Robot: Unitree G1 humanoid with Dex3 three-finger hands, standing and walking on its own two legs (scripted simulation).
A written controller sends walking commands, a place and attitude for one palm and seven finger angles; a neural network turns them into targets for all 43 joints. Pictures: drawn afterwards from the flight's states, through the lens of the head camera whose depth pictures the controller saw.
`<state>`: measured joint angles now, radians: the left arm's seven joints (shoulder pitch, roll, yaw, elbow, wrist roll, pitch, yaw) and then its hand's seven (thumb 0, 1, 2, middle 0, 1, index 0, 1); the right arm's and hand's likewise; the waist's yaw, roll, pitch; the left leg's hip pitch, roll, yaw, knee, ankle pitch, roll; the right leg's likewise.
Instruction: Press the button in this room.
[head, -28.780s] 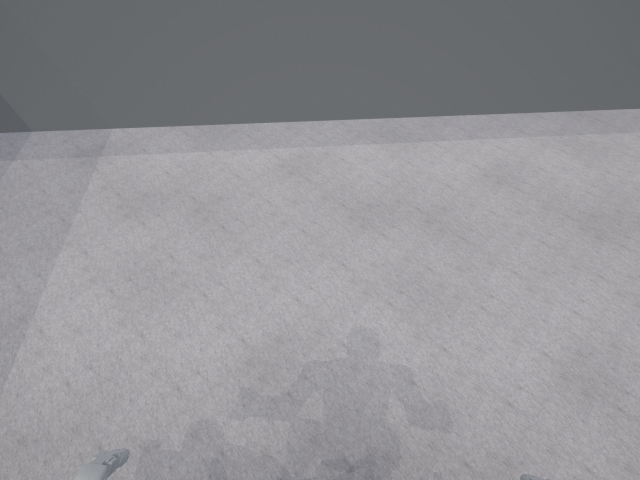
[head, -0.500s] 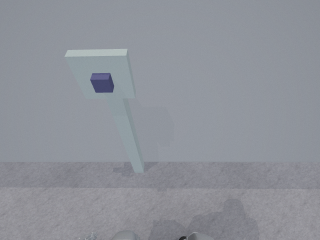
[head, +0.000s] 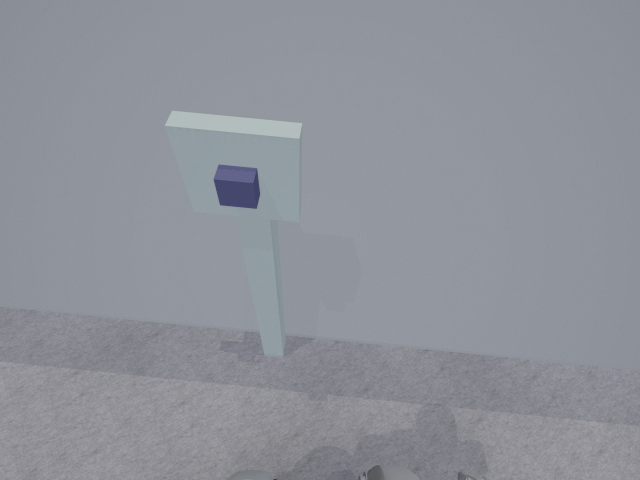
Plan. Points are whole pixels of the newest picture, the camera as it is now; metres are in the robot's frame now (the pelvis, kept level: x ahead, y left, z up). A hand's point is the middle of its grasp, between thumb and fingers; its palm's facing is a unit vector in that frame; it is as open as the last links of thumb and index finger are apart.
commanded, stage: come to a stop and stand still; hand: left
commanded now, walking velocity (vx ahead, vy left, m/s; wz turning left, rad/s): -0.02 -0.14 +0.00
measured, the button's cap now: (238, 185) +0.46 +0.16 +0.07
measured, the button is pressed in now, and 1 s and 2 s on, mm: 0 0 0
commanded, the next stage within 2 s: look again from close up in 1.40 s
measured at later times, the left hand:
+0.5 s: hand out of the picture -0.01 +0.12 -0.15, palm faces +0.02 -0.97 -0.25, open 7.3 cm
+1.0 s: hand out of the picture +0.00 +0.18 -0.17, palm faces +0.04 -0.98 -0.22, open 7.4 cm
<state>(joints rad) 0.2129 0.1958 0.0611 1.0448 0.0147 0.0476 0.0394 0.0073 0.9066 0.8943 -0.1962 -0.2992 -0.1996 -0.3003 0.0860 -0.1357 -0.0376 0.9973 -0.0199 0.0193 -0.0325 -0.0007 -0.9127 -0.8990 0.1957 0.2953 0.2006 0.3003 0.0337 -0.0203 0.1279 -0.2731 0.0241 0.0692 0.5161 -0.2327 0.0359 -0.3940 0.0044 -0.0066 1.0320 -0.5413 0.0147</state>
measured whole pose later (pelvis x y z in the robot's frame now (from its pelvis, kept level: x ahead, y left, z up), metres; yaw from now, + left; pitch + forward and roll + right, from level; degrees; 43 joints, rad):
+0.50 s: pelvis -0.03 -0.06 +0.01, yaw -1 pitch +0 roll +2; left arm 0.28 0.13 0.02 1.06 0.03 -0.01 0.02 0.01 0.92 0.89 -0.20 -0.30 -0.20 -0.30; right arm 0.30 -0.23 -0.07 1.10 -0.02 0.04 0.01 0.00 -0.91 -0.90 0.19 0.30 0.20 0.30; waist 0.00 0.04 0.03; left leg -0.36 0.03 0.03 0.79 -0.35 -0.05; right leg -0.11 -0.06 -0.03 0.41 -0.29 0.00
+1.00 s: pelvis -0.01 +0.00 +0.00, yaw +0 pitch -2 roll +1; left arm 0.24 0.16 0.01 1.12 0.02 0.00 0.03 0.01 0.91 0.89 -0.19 -0.30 -0.20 -0.30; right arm 0.15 -0.16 -0.04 1.09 0.00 -0.01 -0.03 -0.01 -0.95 -0.90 0.20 0.30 0.20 0.30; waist 0.02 0.00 0.05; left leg -0.16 -0.01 0.09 0.48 -0.29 0.02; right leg -0.18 -0.07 -0.06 0.53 -0.29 0.02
